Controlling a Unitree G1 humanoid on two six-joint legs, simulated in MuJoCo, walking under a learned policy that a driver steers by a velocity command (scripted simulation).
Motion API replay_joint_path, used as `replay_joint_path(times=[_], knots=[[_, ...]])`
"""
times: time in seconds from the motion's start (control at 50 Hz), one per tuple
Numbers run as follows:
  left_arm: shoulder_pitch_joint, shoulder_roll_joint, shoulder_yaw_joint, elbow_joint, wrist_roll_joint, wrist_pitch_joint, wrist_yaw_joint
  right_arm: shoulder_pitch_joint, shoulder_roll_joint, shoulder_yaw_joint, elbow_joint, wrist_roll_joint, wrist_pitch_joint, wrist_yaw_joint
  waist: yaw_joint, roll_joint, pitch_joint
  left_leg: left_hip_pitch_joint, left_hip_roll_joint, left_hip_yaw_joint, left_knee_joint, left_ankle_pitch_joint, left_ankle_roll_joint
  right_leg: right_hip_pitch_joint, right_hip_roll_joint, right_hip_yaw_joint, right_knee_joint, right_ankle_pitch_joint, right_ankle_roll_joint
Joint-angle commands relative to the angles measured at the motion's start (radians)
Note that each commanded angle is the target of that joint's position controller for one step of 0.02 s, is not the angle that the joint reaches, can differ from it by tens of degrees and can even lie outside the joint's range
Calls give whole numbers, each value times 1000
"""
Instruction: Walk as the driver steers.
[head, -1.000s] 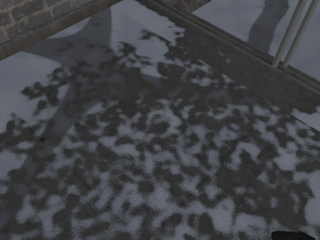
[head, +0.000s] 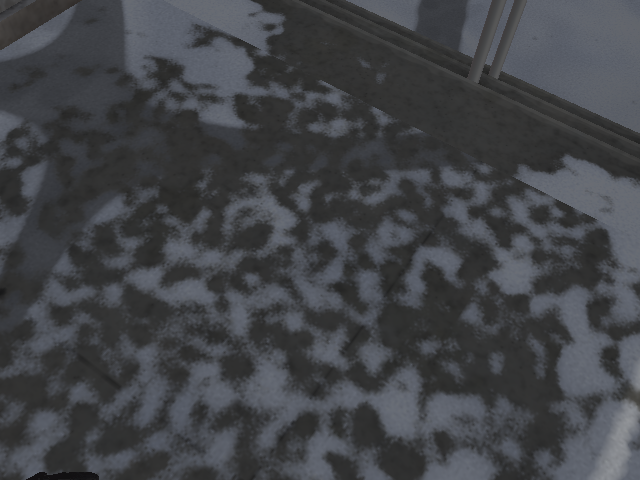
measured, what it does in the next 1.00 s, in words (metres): walks ahead: right foot, then left foot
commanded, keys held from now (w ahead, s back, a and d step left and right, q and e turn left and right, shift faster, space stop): q+shift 0.06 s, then w+q+shift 0.02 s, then w+e+shift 0.64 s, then w+q+shift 0.28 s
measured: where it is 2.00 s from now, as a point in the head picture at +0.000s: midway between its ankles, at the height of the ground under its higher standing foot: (411, 168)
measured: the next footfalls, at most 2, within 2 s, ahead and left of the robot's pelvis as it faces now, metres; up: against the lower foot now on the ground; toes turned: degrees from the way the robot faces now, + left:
right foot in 0.52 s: +0.35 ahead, -0.14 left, +0.00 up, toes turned -6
left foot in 1.00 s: +0.84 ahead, -0.15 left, +0.00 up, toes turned -12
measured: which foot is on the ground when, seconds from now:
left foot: down 0.00-0.54, up 0.56-0.98, down 1.00-1.00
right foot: up 0.00-0.50, down 0.52-0.98, up 1.00-1.00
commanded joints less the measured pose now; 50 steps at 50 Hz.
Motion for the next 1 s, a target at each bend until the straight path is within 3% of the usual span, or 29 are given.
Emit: replay_joint_path(times=[0.02,0.06,0.1,0.12,0.14,0.2,0.28,0.3,0.32,0.36,0.42,0.46,0.5,0.52,0.54,0.56,0.58,0.6,0.62,0.64,0.68,0.72,0.78,0.84,0.88,0.92,0.94,0.98,1.0], knots=[[-92,90,18,-110,1,-36,7,2,-170,-48,-74,29,-15,-22,-7,95,-195,367,274,-370,-178,725,202,-300,-7,100,108,75,14],[-70,76,16,-99,0,-32,4,-28,-171,-43,-91,28,4,-40,17,118,-192,297,223,-346,-187,737,184,-222,24,90,72,158,36],[-7,68,11,-65,-15,-39,-15,14,-147,-33,-81,32,2,-47,11,121,-239,325,200,-340,-253,257,181,-210,19,66,-58,249,40],[-17,66,7,-56,-23,-43,-24,33,-128,-23,-79,29,-5,-45,-15,141,-222,311,198,-349,-298,-16,179,-209,6,50,-127,291,39],[-40,60,2,-59,-26,-50,-30,45,-119,-13,-71,19,-15,-42,-33,179,-187,288,204,-363,-334,-139,175,-205,-4,35,-188,332,37],[-106,65,-6,-80,-31,-81,-38,89,-137,-5,-40,-8,-47,-31,-79,224,-92,269,241,-363,-384,-163,163,-216,-35,19,-317,413,11],[-113,80,-10,-99,-46,-105,-47,131,-154,-3,-12,-10,-81,-23,-102,199,-11,347,307,-351,-438,-197,161,-347,-62,32,-341,434,-31],[-90,76,-13,-67,57,-59,-76,186,-155,-1,7,-66,-74,-3,-103,176,-19,327,257,-289,-476,-221,130,-296,-10,3,-336,399,-27],[-89,75,-10,-73,47,-42,-92,177,-148,-1,9,-72,-76,2,-101,201,20,306,256,-250,-486,-204,117,-294,3,14,-332,397,-33],[-92,81,-9,-82,24,-36,-111,173,-142,0,19,-62,-84,-2,-87,192,46,322,280,-202,-500,-173,104,-317,-7,22,-320,405,-50],[-112,82,-18,-102,20,-38,-123,169,-146,-5,41,-63,-96,-14,-68,146,56,388,325,-140,-501,-86,93,-340,-42,5,-336,379,-94],[-114,77,-28,-118,17,-33,-120,173,-152,-9,59,-69,-97,-16,-57,139,46,421,334,-73,-462,115,88,-306,-36,-50,-347,305,-143],[20,84,-26,-94,13,-30,-102,135,-171,-9,63,-60,-97,-15,24,146,-56,365,296,66,-251,788,56,-33,59,-143,-373,227,-206],[207,107,-11,-40,16,-35,-92,124,-184,-10,65,-52,-88,-19,117,118,-165,292,264,139,20,1059,39,216,129,-175,-396,228,-231],[461,177,19,29,26,-43,-79,120,-167,3,48,-53,-87,-26,225,23,-300,52,224,150,375,935,14,574,101,-40,-442,147,-266],[484,316,48,36,24,-47,-65,111,-24,45,-18,-51,-101,-2,166,-309,-323,-331,23,122,724,66,-42,755,-169,540,-681,-280,-361],[424,289,38,7,1,-51,-68,50,-65,44,-40,-73,-118,4,151,-220,-332,-504,-28,-83,846,-101,-27,782,-232,913,-848,-307,-384],[396,262,36,19,6,-46,-59,-35,-114,37,-59,-72,-130,8,145,-98,-208,-603,34,-112,880,-33,-20,743,-229,809,-826,-147,-364],[390,242,34,25,2,-49,-50,-14,-108,48,-48,-72,-139,8,107,21,-151,-556,87,-106,799,43,-23,627,-205,680,-810,25,-351],[353,222,28,22,0,-53,-42,0,-97,53,-41,-79,-133,6,63,65,-106,-491,119,-91,720,54,-36,505,-165,583,-823,101,-330],[299,171,6,18,-5,-64,-36,38,-84,65,-31,-96,-94,10,3,20,-55,-400,147,-78,636,32,-71,336,-80,469,-859,173,-331],[319,154,-2,27,-13,-80,-37,-9,-78,70,-48,-98,-62,16,1,21,-5,-401,148,-35,558,24,-95,251,-39,413,-896,245,-339],[363,130,-13,65,-14,-103,-36,-149,-47,89,-87,-75,-64,32,43,10,56,-409,138,51,310,242,-95,238,-10,298,-972,525,-294],[423,125,-21,111,-24,-130,-37,-254,-14,104,-97,-46,-74,41,103,0,42,-304,97,124,75,447,-39,314,-23,202,-1024,867,-212],[428,136,-26,141,-18,-143,-31,-264,-22,101,-84,-33,-77,41,95,-1,13,-240,61,139,-16,506,11,429,-50,138,-1036,1054,-169],[411,179,-18,153,-2,-145,-15,-199,-63,87,-50,-29,-79,37,43,-48,-60,-149,-13,151,-31,433,45,565,-89,79,-945,1421,-133],[395,200,-12,156,16,-137,-3,-126,-91,76,-23,-24,-77,32,-5,-76,-110,-86,-55,150,-13,354,59,617,-117,57,-850,1610,-116],[308,211,-3,144,59,-106,16,238,-164,42,98,-10,-66,11,-183,-80,-251,201,-96,140,14,256,88,599,-137,4,-417,1795,-91],[214,213,-2,126,61,-96,23,472,-195,17,166,-13,-60,-4,-319,-22,-292,419,-32,62,-28,192,145,425,-84,-46,0,1631,-79]])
